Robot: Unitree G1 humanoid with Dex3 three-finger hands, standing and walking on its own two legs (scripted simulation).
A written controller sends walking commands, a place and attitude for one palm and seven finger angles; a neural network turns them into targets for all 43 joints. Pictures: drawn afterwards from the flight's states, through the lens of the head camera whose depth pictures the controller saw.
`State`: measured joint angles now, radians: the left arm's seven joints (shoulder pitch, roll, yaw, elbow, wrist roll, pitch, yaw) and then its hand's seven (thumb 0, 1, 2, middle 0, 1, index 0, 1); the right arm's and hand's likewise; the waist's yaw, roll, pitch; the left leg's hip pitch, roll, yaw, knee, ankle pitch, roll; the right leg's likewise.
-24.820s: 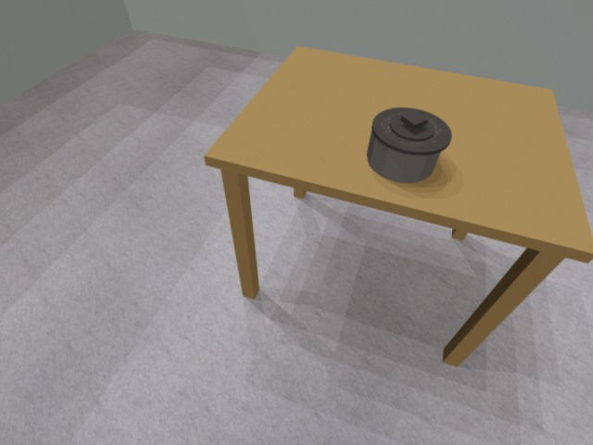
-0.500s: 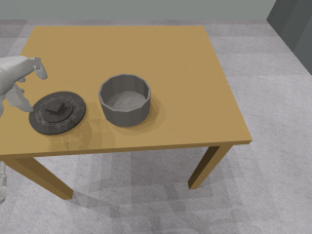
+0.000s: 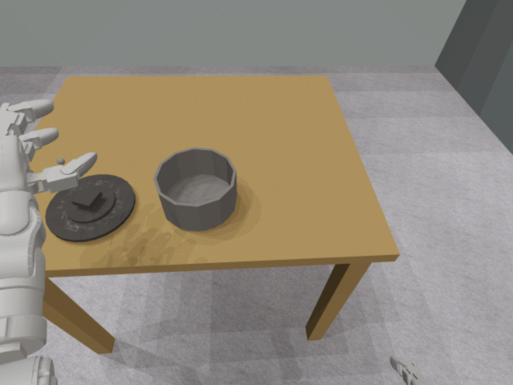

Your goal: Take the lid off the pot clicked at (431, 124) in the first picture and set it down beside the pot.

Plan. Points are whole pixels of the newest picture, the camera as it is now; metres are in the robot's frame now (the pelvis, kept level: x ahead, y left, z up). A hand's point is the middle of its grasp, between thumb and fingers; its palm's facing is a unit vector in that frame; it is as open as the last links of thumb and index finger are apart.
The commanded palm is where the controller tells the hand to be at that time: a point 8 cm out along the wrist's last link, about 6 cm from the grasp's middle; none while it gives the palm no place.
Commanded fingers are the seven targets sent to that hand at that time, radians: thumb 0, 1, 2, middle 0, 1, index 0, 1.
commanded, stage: draw the hand back to the body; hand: left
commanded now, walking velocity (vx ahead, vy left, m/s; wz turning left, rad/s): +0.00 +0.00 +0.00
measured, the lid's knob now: (87, 198) +0.46 +0.38 -0.04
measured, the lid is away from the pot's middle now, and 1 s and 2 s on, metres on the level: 0.23 0.23 0.23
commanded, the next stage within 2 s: step back with the hand held close in 1.36 s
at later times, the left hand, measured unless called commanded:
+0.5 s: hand (57, 216) +0.28 +0.27 +0.16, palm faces +0.49 -0.83 -0.28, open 8.0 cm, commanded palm +0.22 +0.30 +0.17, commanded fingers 0.00 0.90 0.90 -0.20 -0.30 -0.20 -0.30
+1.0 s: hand (46, 288) +0.19 +0.24 +0.16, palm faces +0.42 -0.85 -0.32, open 7.4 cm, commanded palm +0.13 +0.27 +0.17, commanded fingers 0.00 0.90 0.90 -0.20 -0.30 -0.20 -0.30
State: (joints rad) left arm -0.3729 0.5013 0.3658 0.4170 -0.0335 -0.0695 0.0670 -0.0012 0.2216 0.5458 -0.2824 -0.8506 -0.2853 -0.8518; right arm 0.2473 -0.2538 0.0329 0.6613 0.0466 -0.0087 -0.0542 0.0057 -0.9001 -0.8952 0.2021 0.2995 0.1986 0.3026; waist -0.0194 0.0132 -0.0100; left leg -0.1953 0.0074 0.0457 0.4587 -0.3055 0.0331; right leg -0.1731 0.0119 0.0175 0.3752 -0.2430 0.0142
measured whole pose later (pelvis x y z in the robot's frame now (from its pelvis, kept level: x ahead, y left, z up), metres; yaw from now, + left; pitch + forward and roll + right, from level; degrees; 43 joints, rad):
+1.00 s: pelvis -0.02 -0.02 +0.00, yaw +1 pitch -5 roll -1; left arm 0.31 0.34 0.30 -0.27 -0.09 -0.07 0.07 0.01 0.90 0.90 -0.20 -0.30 -0.21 -0.31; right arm 0.17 -0.23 0.03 0.67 0.01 -0.10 -0.07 0.01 -0.90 -0.90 0.20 0.30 0.20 0.30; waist 0.05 0.06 0.01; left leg -0.06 0.02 0.02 0.40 -0.26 0.01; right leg -0.04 0.03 -0.01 0.34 -0.22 -0.01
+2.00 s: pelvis -0.08 +0.01 -0.01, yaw +1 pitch -1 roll +0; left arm 0.61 0.40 0.38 -0.59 -0.04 -0.20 0.10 0.01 0.89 0.90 -0.21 -0.30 -0.21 -0.31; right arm 0.23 -0.21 0.01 0.54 0.02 -0.09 -0.07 0.01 -0.90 -0.90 0.20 0.30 0.20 0.30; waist 0.01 -0.02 0.04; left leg -0.29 -0.03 0.06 0.56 -0.25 0.06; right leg -0.30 -0.03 0.03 0.55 -0.23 0.04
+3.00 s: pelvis -0.19 +0.02 -0.01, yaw -2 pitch +1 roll -2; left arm 0.59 0.44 0.38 -0.61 -0.05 -0.22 0.11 0.01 0.89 0.90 -0.21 -0.30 -0.21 -0.31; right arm 0.17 -0.16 0.00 0.56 -0.01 -0.14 -0.06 0.01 -0.90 -0.90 0.20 0.30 0.20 0.30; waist -0.01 -0.06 0.03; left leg -0.36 0.00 0.05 0.50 -0.16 0.06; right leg -0.39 0.04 0.03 0.79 -0.45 0.01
